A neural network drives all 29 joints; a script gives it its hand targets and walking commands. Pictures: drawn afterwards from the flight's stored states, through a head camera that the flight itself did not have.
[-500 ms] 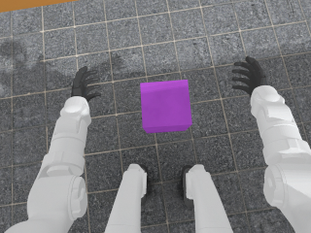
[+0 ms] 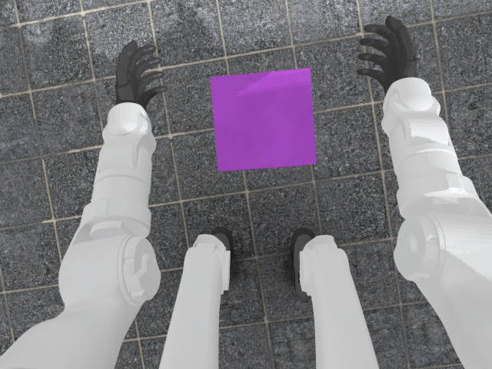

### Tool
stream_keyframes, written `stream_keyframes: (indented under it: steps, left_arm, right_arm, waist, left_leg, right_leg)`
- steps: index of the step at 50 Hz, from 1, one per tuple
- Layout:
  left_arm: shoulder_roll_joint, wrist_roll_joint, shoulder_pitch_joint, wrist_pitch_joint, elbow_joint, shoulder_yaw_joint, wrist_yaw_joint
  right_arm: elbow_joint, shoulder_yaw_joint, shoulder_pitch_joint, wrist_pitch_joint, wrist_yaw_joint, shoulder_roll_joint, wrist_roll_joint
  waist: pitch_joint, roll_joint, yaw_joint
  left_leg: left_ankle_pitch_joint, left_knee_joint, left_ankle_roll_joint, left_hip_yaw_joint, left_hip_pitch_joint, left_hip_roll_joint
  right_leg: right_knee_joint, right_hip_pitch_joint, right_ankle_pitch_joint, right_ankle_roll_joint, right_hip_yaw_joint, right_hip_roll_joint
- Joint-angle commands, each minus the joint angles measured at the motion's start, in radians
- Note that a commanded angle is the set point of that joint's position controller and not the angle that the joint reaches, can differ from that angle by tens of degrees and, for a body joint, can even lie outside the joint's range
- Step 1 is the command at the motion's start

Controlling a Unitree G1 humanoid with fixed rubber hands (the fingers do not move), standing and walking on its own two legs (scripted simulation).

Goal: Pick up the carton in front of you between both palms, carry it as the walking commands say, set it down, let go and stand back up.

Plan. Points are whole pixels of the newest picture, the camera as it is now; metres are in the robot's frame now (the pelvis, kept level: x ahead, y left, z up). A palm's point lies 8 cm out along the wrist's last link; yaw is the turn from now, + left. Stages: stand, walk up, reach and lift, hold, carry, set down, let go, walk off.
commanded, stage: reach and lift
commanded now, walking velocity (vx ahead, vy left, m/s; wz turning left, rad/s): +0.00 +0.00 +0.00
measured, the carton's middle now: (262, 128) +0.48 +0.00 -0.47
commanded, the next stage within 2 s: none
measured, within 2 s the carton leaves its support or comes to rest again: leaves its support in 1.46 s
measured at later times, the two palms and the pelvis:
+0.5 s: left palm (176, 127) +0.47 +0.19 -0.36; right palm (349, 114) +0.49 -0.18 -0.36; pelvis -0.05 +0.00 -0.19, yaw +1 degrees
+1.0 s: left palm (186, 125) +0.48 +0.18 -0.40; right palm (338, 117) +0.49 -0.17 -0.40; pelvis -0.05 +0.01 -0.22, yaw +0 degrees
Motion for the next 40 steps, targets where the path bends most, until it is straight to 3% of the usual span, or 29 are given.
stream_keyframes:
  steps: [1, 7, 12, 17, 21, 27, 34, 40]
  left_arm:
    - [0.1, -0.033, -0.135, -0.035, -0.088, -0.031, 0.011]
    - [0.176, -0.155, -0.185, -0.031, -0.151, -0.139, 0.049]
    - [0.221, -0.222, -0.288, 0.0, -0.184, -0.188, 0.07]
    - [0.242, -0.234, -0.408, 0.027, -0.078, -0.196, 0.076]
    - [0.251, -0.233, -0.484, 0.016, 0.039, -0.199, 0.072]
    - [0.276, -0.247, -0.575, -0.022, 0.132, -0.221, 0.067]
    - [0.314, -0.288, -0.65, -0.053, 0.087, -0.274, 0.078]
    - [0.277, -0.312, -0.569, -0.052, 0.125, -0.31, 0.077]
  right_arm:
    - [-0.105, 0.022, -0.152, -0.034, -0.021, -0.099, 0.032]
    - [-0.18, 0.148, -0.213, -0.036, -0.054, -0.181, 0.163]
    - [-0.207, 0.202, -0.315, -0.006, -0.067, -0.227, 0.237]
    - [-0.096, 0.217, -0.434, 0.018, -0.07, -0.25, 0.255]
    - [0.025, 0.232, -0.501, 0.008, -0.07, -0.258, 0.26]
    - [0.117, 0.258, -0.587, -0.03, -0.07, -0.285, 0.278]
    - [0.053, 0.287, -0.637, -0.059, -0.089, -0.301, 0.317]
    - [0.06, 0.309, -0.556, -0.057, -0.098, -0.25, 0.338]
  waist:
    - [-0.905, -0.03, -0.003]
    - [-1.102, -0.029, -0.001]
    - [-1.131, -0.039, 0.0]
    - [-0.929, -0.043, 0.004]
    - [-0.791, -0.036, 0.005]
    - [-0.721, -0.023, 0.002]
    - [-0.797, -0.023, -0.007]
    - [-0.846, -0.015, -0.002]
  left_leg:
    - [0.475, 0.098, -0.037, 0.068, 0.339, -0.058]
    - [0.484, 0.3, -0.039, 0.083, 0.349, -0.055]
    - [0.336, 0.405, -0.036, 0.108, 0.299, -0.05]
    - [0.104, 0.465, -0.032, 0.115, 0.179, -0.028]
    - [0.029, 0.523, -0.026, 0.105, 0.122, -0.012]
    - [0.063, 0.614, -0.024, 0.085, 0.104, -0.002]
    - [0.192, 0.694, -0.02, 0.084, 0.133, -0.009]
    - [0.26, 0.716, -0.017, 0.09, 0.183, -0.023]
  right_leg:
    - [0.094, 0.469, 0.514, 0.031, -0.033, 0.043]
    - [0.298, 0.434, 0.512, 0.033, -0.056, 0.041]
    - [0.401, 0.414, 0.356, 0.03, -0.076, 0.038]
    - [0.454, 0.279, 0.111, 0.026, -0.076, 0.015]
    - [0.504, 0.185, 0.026, 0.022, -0.067, -0.002]
    - [0.595, 0.141, 0.056, 0.021, -0.052, -0.011]
    - [0.676, 0.216, 0.212, 0.025, -0.049, -0.003]
    - [0.696, 0.24, 0.273, 0.029, -0.065, 0.008]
